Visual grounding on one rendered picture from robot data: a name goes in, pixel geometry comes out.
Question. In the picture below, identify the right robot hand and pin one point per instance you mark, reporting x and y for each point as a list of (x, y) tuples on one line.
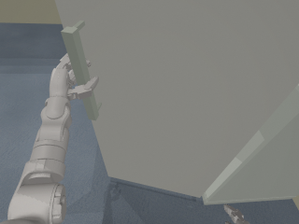
[(236, 216)]

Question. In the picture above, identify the fridge door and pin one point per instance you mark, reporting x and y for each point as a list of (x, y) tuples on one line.
[(184, 84)]

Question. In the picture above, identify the robot left upper arm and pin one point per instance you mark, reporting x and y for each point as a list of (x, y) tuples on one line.
[(42, 203)]

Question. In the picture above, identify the handle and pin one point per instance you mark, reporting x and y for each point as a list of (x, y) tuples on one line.
[(77, 59)]

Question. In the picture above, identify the robot left forearm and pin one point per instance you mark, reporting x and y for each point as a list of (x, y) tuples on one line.
[(46, 164)]

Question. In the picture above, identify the left robot hand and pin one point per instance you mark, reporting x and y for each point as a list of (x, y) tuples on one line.
[(61, 81)]

